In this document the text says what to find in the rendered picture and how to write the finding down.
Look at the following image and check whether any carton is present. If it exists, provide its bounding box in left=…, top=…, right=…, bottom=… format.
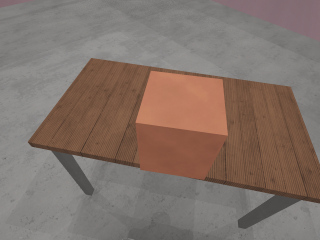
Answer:
left=135, top=71, right=228, bottom=180

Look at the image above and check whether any table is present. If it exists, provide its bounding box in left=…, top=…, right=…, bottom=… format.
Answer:
left=28, top=58, right=320, bottom=229

